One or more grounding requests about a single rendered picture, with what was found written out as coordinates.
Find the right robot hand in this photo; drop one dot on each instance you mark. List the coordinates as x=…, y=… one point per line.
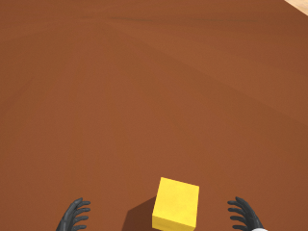
x=249, y=217

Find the left robot hand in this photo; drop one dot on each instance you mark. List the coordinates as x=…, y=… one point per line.
x=69, y=218

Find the carton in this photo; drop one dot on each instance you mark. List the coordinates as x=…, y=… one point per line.
x=175, y=207

